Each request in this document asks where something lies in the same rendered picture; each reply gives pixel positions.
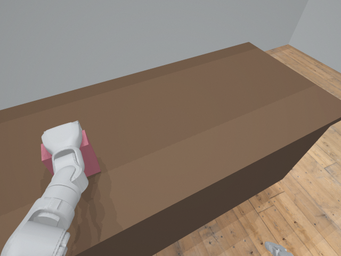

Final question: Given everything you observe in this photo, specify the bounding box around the sponge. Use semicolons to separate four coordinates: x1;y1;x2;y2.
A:
41;130;101;177

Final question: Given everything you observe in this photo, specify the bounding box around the left robot forearm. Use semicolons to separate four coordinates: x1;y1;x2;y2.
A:
1;146;88;256

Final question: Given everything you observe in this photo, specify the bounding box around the left robot upper arm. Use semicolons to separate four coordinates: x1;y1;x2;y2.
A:
6;220;70;256

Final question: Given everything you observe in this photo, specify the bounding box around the table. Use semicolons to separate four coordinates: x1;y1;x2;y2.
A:
0;42;341;256

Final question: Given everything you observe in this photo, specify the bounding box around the left robot hand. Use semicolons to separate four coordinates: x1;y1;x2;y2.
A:
42;121;82;155

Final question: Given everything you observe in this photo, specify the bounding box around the right robot hand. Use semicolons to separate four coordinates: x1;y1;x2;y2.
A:
265;242;293;256

